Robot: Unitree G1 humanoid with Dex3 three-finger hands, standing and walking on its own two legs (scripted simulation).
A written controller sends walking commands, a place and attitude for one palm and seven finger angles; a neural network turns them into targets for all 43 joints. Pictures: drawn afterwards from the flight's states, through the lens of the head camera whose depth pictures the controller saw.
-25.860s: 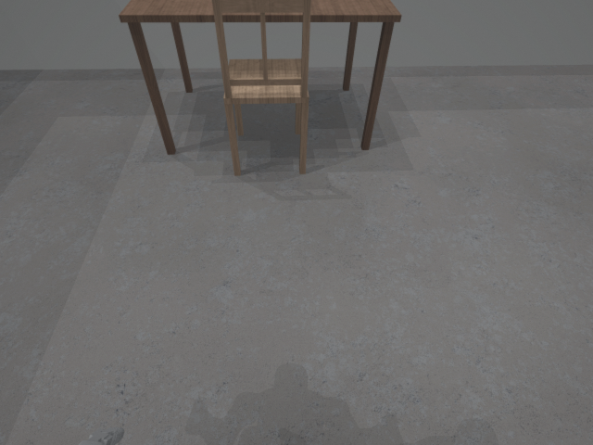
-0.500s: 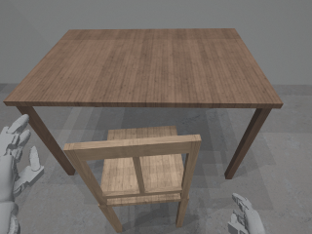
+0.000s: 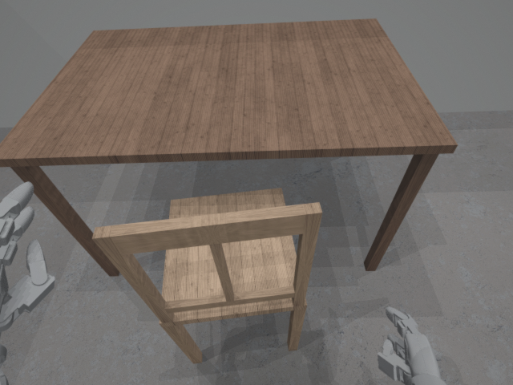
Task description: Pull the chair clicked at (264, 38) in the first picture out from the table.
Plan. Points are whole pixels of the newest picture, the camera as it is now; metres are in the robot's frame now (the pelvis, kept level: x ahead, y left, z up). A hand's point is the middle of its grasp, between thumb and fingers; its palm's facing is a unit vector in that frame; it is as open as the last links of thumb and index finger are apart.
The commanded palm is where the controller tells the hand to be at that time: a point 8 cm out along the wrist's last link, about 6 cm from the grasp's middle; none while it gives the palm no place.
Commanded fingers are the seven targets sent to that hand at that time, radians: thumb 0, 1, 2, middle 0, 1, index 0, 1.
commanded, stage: step back with the hand held close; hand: left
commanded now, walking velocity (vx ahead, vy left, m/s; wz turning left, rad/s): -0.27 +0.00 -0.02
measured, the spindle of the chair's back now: (223, 272) +0.35 +0.11 -0.12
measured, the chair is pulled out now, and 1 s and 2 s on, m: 0.13 0.13 0.13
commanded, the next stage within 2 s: stop stepping back and stand still in 1.22 s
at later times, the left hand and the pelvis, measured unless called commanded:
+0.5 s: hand (7, 337) +0.14 +0.27 +0.15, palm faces +0.40 -0.80 -0.45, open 7.4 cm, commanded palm +0.08 +0.31 +0.17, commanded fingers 0.00 0.90 0.90 -0.20 -0.30 -0.20 -0.30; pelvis -0.06 +0.01 -0.01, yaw +0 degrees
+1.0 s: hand out of the picture +0.09 +0.28 +0.15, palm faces +0.40 -0.79 -0.46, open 7.4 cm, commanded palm +0.01 +0.32 +0.17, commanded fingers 0.00 0.90 0.90 -0.20 -0.30 -0.20 -0.30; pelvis -0.11 +0.01 -0.02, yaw +3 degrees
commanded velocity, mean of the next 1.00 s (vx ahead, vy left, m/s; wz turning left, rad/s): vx -0.33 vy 0.00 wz -0.03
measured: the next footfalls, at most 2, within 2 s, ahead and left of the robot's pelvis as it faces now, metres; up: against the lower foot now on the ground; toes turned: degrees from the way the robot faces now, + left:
left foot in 0.94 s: -0.04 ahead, +0.13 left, +0.00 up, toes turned +1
right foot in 1.18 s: -0.12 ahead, -0.13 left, +0.00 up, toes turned +3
